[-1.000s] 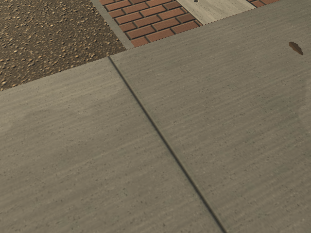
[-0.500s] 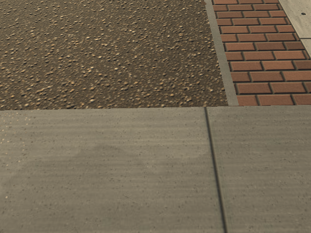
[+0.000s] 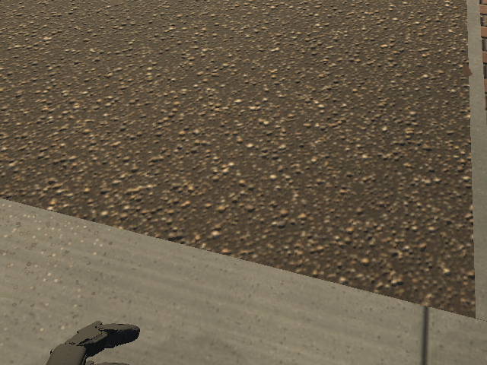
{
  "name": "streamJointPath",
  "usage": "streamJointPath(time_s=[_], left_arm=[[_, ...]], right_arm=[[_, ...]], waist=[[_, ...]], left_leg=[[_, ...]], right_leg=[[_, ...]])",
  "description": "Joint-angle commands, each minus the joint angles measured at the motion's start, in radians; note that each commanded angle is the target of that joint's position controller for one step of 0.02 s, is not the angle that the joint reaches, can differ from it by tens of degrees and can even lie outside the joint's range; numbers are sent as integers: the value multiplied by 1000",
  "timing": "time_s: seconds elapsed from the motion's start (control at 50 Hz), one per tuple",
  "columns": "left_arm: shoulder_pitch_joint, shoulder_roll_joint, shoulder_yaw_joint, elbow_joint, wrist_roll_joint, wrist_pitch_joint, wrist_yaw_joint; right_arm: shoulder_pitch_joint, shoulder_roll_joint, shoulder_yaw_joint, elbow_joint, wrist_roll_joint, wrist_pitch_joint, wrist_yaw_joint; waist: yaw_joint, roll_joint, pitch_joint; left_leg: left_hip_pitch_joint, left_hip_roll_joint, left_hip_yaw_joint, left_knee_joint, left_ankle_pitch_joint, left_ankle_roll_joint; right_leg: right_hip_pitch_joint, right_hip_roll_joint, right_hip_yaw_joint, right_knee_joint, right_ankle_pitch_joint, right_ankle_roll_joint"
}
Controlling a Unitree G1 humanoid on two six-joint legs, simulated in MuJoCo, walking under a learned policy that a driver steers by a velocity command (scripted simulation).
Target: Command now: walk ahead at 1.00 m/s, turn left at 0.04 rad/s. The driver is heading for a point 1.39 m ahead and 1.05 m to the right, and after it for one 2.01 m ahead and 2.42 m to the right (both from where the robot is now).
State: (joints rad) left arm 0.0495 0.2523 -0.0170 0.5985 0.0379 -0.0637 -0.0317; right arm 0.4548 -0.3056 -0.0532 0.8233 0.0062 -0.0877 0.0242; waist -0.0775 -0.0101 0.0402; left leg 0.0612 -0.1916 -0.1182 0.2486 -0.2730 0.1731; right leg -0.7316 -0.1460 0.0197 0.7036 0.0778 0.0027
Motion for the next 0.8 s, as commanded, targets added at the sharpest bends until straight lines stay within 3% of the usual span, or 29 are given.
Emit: streamJointPath(time_s=[0.02,0.06,0.08,0.1,0.12,0.14,0.16,0.18,0.2,0.22,0.24,0.26,0.3,0.32,0.38,0.42,0.48,0.52,0.54,0.56,0.58,0.6,0.62,0.64,0.66,0.68,0.72,0.74,0.8], left_arm=[[-88,74,17,-49,-21,-9,-5],[-78,115,37,-40,-11,-12,-2],[-20,139,49,-21,-14,-11,-1],[117,167,65,17,-22,-8,3],[336,191,82,86,-27,-2,11],[543,240,107,139,-20,8,24],[553,354,140,154,5,13,24],[476,269,130,150,-19,20,5],[391,246,128,133,-22,16,3],[383,205,122,146,-27,15,0],[384,176,113,160,-27,12,6],[380,148,100,179,-27,8,12],[382,169,103,184,-32,-8,12],[380,184,107,180,-33,-14,11],[368,198,120,166,-38,-20,10],[396,215,130,173,-51,-24,4],[434,232,140,184,-54,-20,11],[427,257,146,184,-46,-15,23],[409,285,151,182,-41,-15,21],[362,277,149,169,-38,-23,16],[337,145,113,137,-29,-37,20],[461,65,81,70,-83,-30,18],[366,148,85,111,-49,-6,29],[267,170,93,105,-28,3,19],[223,160,93,102,-20,12,7],[187,139,90,85,-7,22,-8],[145,88,78,61,-2,50,-27],[135,73,70,31,-5,60,-34],[27,78,56,-30,-3,67,-49]], right_arm=[[2,-150,-30,-39,-3,-37,-1],[13,-177,-31,-15,-21,-33,-17],[10,-198,-35,-9,-36,-25,-28],[-12,-214,-37,-9,-58,-13,-39],[-67,-218,-40,-20,-73,4,-48],[-121,-193,-31,-41,-77,6,-53],[-20,-52,3,-96,-28,-8,-27],[-78,-84,14,-113,-45,-32,-24],[-178,-101,21,-145,-41,-44,-24],[-228,-110,29,-157,-51,-50,-21],[-264,-97,34,-175,-64,-45,-17],[-268,-84,41,-195,-80,-28,-13],[-260,-63,54,-210,-92,4,-5],[-303,-59,61,-233,-90,12,-2],[-483,-39,81,-302,-58,8,14],[-528,-28,85,-312,-44,6,17],[-557,-55,74,-323,-41,0,4],[-471,-99,52,-300,-42,-7,-11],[-335,-134,33,-265,-39,-12,-24],[-141,-176,10,-225,-46,-18,-43],[100,-251,-20,-195,-70,-19,-66],[2,-325,-39,-198,-84,-8,-58],[-99,-209,-32,-221,-74,3,-52],[-144,-126,-11,-216,-65,3,-49],[-145,-91,-3,-191,-70,2,-43],[-119,-83,0,-161,-67,-4,-45],[-75,-40,8,-97,-40,-19,-35],[-73,-48,7,-86,-30,-29,-27],[-116,-45,6,-66,-27,-43,-20]], waist=[[-19,34,67],[1,52,24],[36,85,-27],[110,116,-102],[225,113,-193],[328,67,-270],[205,-290,-332],[201,-212,-340],[176,-97,-192],[160,30,-135],[129,67,-65],[85,60,-23],[50,14,13],[51,7,39],[94,-17,90],[133,-30,59],[161,-43,18],[119,-43,-57],[46,-29,-151],[-59,-21,-248],[-130,127,-407],[4,468,-533],[-10,238,-352],[-20,120,-215],[-7,40,-137],[7,52,-90],[35,84,-34],[59,127,-34],[93,101,15]], left_leg=[[-141,270,-61,-148,593,30],[34,301,-3,-63,919,-5],[97,318,23,30,1111,-22],[131,339,46,193,1272,-35],[78,330,94,447,1309,-49],[-146,293,134,806,1089,-62],[-641,99,142,1269,173,-147],[-811,71,42,1313,-112,-131],[-866,157,-11,1258,-22,-128],[-821,200,-1,1162,8,-126],[-786,227,6,1085,0,-133],[-747,242,10,1023,-16,-148],[-726,266,35,916,-55,-175],[-718,275,59,842,-37,-189],[-601,263,112,535,211,-221],[-498,232,127,414,368,-216],[-465,205,113,306,371,-199],[-336,166,109,250,245,-180],[-178,156,117,246,168,-166],[66,237,56,283,87,-142],[307,498,-198,276,-281,-116],[432,721,-786,47,-524,-5],[291,649,-713,12,-623,-6],[165,593,-499,32,-432,-26],[59,554,-353,25,-203,-37],[-7,521,-244,15,-71,-46],[-65,464,-74,-15,108,-90],[-69,491,-33,-17,208,-87],[-136,448,162,-80,369,-109]], right_leg=[[219,55,-94,-141,135,-65],[226,124,-133,-176,9,-109],[274,171,-148,-166,-80,-125],[376,211,-138,-150,-164,-146],[570,235,-145,-166,-206,-164],[833,154,-40,-110,-333,-203],[1141,-104,537,-182,-560,-393],[1141,-139,869,-412,-618,-408],[1012,-130,738,-435,-594,-387],[878,-100,645,-448,-521,-357],[745,-53,565,-465,-456,-330],[637,-6,507,-485,-421,-311],[523,41,447,-521,-391,-318],[457,55,420,-551,-368,-324],[318,120,347,-612,-263,-285],[343,126,338,-597,-103,-245],[517,100,363,-506,91,-208],[605,96,367,-340,315,-169],[608,120,341,-159,402,-148],[474,159,323,87,298,-130],[317,209,237,425,-186,-141],[42,272,128,681,-589,-113],[-72,172,99,726,-470,-124],[-79,138,74,675,-391,-119],[-53,108,67,637,-364,-109],[-44,82,67,612,-364,-104],[-53,53,52,596,-362,-100],[-77,44,46,584,-353,-98],[-88,41,5,505,-218,-92]])
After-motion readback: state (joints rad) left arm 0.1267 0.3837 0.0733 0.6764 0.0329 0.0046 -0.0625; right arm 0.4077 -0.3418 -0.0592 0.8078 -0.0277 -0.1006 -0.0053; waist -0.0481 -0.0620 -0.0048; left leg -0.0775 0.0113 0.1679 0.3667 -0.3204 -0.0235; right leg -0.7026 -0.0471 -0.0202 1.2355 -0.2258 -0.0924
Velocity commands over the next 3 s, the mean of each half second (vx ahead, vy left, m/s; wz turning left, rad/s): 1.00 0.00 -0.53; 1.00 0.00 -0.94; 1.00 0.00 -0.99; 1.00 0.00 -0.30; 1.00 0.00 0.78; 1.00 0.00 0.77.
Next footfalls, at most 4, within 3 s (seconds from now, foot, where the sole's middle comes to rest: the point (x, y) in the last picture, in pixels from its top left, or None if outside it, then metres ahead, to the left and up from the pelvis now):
0.14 right None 0.34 -0.14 -0.77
0.56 left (243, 261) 0.78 -0.03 -0.77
1.02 right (353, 190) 1.02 -0.42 -0.77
1.42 left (390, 112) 1.39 -0.65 -0.77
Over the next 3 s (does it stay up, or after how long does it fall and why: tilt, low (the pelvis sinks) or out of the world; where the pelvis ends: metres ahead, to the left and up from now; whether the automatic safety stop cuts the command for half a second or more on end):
stays up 1.64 -1.88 0.00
